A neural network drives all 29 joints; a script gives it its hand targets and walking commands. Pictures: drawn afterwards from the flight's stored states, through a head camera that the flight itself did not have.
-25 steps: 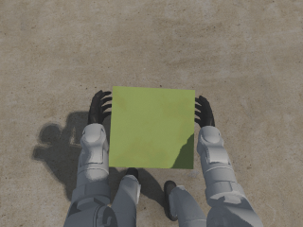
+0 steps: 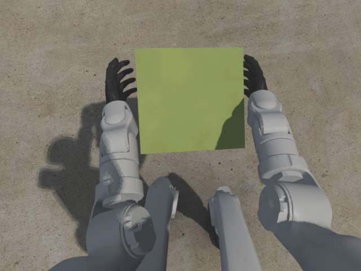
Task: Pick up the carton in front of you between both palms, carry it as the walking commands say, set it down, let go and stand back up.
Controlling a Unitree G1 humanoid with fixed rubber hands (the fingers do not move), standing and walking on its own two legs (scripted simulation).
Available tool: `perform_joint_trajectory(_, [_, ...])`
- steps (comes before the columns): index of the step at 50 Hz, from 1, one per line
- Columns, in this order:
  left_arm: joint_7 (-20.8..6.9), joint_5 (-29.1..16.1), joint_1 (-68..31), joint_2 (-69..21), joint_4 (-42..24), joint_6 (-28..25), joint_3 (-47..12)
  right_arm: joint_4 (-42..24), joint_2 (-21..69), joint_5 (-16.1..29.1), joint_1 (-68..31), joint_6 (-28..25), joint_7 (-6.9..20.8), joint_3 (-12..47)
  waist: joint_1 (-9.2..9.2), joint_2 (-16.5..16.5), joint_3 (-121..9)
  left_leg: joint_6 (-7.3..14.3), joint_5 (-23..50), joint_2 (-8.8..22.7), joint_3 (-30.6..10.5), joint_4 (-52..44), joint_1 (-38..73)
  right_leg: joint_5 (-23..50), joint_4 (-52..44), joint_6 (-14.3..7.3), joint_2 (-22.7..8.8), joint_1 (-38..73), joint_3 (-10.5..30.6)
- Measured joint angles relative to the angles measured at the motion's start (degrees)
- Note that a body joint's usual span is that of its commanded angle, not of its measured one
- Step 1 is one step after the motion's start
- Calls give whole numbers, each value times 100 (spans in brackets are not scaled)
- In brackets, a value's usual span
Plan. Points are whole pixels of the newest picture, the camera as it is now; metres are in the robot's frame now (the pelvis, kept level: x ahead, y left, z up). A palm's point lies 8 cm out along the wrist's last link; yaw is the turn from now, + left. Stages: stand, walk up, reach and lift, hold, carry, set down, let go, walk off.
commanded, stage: set down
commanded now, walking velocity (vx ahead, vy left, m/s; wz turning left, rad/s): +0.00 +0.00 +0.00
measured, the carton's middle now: (184, 104) +0.47 +0.05 -0.16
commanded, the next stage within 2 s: none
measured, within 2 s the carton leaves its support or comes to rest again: rests again in 1.56 s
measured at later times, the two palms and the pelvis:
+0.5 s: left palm (134, 118) +0.44 +0.19 -0.23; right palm (233, 98) +0.53 -0.09 -0.25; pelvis -0.02 -0.03 -0.12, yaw +2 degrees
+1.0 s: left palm (137, 122) +0.45 +0.20 -0.33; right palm (221, 99) +0.56 -0.07 -0.35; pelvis -0.01 -0.04 -0.18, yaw +4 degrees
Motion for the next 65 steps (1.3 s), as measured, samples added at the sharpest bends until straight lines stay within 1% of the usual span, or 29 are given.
perform_joint_trajectory(2, [86, 66, -247, -1, 41, 75, 43, 144, -138, -52, -332, 96, 71, -73, -28, 9, 76, -9, -35, -68, -20, 321, -292, -82, 333, 12, 2, -271, -32])
perform_joint_trajectory(6, [278, -59, -576, -41, 63, 273, 146, 495, -364, -110, -836, 234, 220, -218, -73, 44, 287, -57, -88, -154, -71, 825, -765, -197, 847, -41, 50, -718, -93])
perform_joint_trajectory(9, [382, -54, -695, -52, 40, 321, 87, 593, -557, -24, -1025, 265, 328, -94, -79, 47, 441, -102, -130, -184, -92, 1115, -1071, -251, 1153, -82, 101, -1031, -119])
perform_joint_trajectory(11, [458, -69, -684, -69, -28, 322, 11, 591, -677, 95, -1096, 297, 339, 131, -69, 56, 516, -132, -149, -192, -97, 1259, -1268, -257, 1312, -29, 135, -1241, -119])
perform_joint_trajectory(13, [523, -142, -674, -74, -54, 270, -39, 577, -754, 279, -1132, 305, 316, 278, -2, 22, 571, -160, -174, -164, -74, 1372, -1443, -251, 1445, 57, 186, -1449, -92])
perform_joint_trajectory(16, [490, -203, -733, 10, 40, 152, 32, 575, -821, 442, -1241, 309, 175, 628, 107, 2, 639, -215, -216, -139, -40, 1538, -1693, -268, 1676, 69, 238, -1758, -72])
perform_joint_trajectory(20, [390, -329, -924, 217, 219, 48, 221, 829, -806, 512, -1622, 272, -67, 863, 206, -4, 746, -330, -285, -128, -43, 1800, -2025, -321, 2018, -9, 291, -2162, -107])
perform_joint_trajectory(22, [375, -403, -993, 304, 248, 28, 243, 930, -818, 511, -1813, 257, -133, 965, 261, 34, 802, -389, -328, -135, -61, 1945, -2184, -358, 2188, -48, 306, -2344, -142])
perform_joint_trajectory(24, [407, -591, -1017, 363, 197, 4, 227, 947, -847, 566, -1936, 240, -206, 1153, 297, 71, 844, -438, -379, -148, -59, 2093, -2324, -412, 2372, -77, 311, -2506, -161])
perform_joint_trajectory(26, [376, -758, -1097, 388, 236, -87, 344, 1017, -883, 636, -2066, 187, -267, 1299, 312, 104, 900, -481, -428, -158, -56, 2234, -2435, -465, 2546, -108, 315, -2636, -182])
perform_joint_trajectory(28, [321, -801, -1203, 441, 381, -137, 452, 1166, -914, 646, -2220, 175, -323, 1398, 302, 126, 943, -520, -478, -156, -57, 2375, -2542, -512, 2706, -137, 323, -2761, -209])
perform_joint_trajectory(32, [203, -608, -1389, 508, 763, -103, 507, 1645, -1081, 506, -2568, 181, -259, 1422, 320, 160, 1092, -576, -550, -146, -30, 2605, -2750, -572, 2985, -185, 339, -3011, -229])
perform_joint_trajectory(35, [222, -705, -1396, 439, 763, -119, 532, 1697, -1241, 717, -2653, 184, -231, 1774, 366, 147, 1217, -579, -603, -87, 16, 2778, -2930, -587, 3173, -197, 394, -3235, -221])
perform_joint_trajectory(37, [234, -713, -1464, 419, 800, -169, 610, 1778, -1313, 907, -2775, 141, -264, 1967, 393, 147, 1370, -576, -626, -45, 54, 2879, -3020, -580, 3286, -197, 428, -3356, -209])
perform_joint_trajectory(39, [227, -828, -1624, 431, 922, -147, 582, 1759, -1445, 1079, -2816, 99, -315, 2242, 421, 161, 1642, -562, -632, -49, 118, 2950, -2965, -616, 3412, -219, 358, -3310, -208])
perform_joint_trajectory(41, [203, -896, -1794, 541, 1049, -97, 529, 1920, -1517, 1180, -2878, 24, -381, 2350, 473, 106, 1761, -554, -649, -33, 161, 3026, -2967, -672, 3525, -266, 306, -3314, -231])
perform_joint_trajectory(44, [243, -961, -1888, 733, 1035, -64, 359, 2013, -1503, 1231, -3067, -18, -413, 2389, 507, 38, 1855, -576, -684, -10, 157, 3140, -3007, -726, 3636, -326, 258, -3341, -303])
perform_joint_trajectory(45, [255, -1035, -1897, 776, 997, -95, 330, 1984, -1507, 1294, -3117, -42, -419, 2454, 525, 23, 1891, -585, -703, 1, 145, 3191, -3005, -743, 3672, -336, 257, -3334, -328])
perform_joint_trajectory(46, [251, -1025, -1920, 796, 1021, -171, 371, 2045, -1479, 1288, -3193, -103, -405, 2397, 545, 20, 1917, -585, -727, 17, 142, 3240, -3002, -758, 3705, -342, 260, -3325, -345])
perform_joint_trajectory(48, [216, -1002, -1956, 834, 1121, -259, 492, 2234, -1380, 1094, -3354, -162, -360, 2111, 529, 65, 1941, -578, -756, 15, 158, 3311, -3003, -795, 3769, -342, 241, -3309, -347])
perform_joint_trajectory(50, [158, -992, -1966, 861, 1230, -237, 558, 2389, -1336, 872, -3423, -154, -299, 1900, 498, 132, 1935, -557, -773, -3, 179, 3367, -3016, -837, 3823, -332, 214, -3299, -338])
perform_joint_trajectory(53, [83, -989, -1920, 873, 1287, -145, 562, 2298, -1322, 688, -3209, -126, -229, 1857, 427, 196, 1821, -521, -782, -26, 212, 3394, -3075, -878, 3854, -305, 177, -3332, -315])
perform_joint_trajectory(56, [68, -969, -1913, 886, 1343, -202, 577, 2139, -1330, 738, -3050, -157, -165, 1878, 373, 264, 1751, -493, -775, -47, 218, 3431, -3116, -891, 3882, -288, 145, -3351, -320])
perform_joint_trajectory(58, [69, -861, -1951, 859, 1424, -261, 632, 2087, -1365, 785, -2990, -157, -95, 1849, 391, 272, 1758, -487, -778, -45, 223, 3479, -3117, -893, 3927, -285, 138, -3353, -326])
perform_joint_trajectory(62, [50, -819, -1965, 863, 1558, -325, 659, 2076, -1384, 749, -2953, -180, -33, 1790, 452, 242, 1816, -503, -783, -25, 227, 3552, -3093, -876, 4004, -308, 134, -3353, -346])
perform_joint_trajectory(64, [-9, -761, -1983, 889, 1635, -344, 743, 2124, -1369, 707, -2969, -224, -12, 1792, 466, 215, 1849, -507, -787, -10, 229, 3583, -3082, -864, 4034, -323, 133, -3356, -359])
perform_joint_trajectory(65, [-40, -739, -1990, 928, 1685, -344, 768, 2206, -1332, 612, -3013, -248, -7, 1725, 447, 195, 1863, -505, -784, -3, 240, 3584, -3077, -856, 4044, -329, 130, -3360, -354])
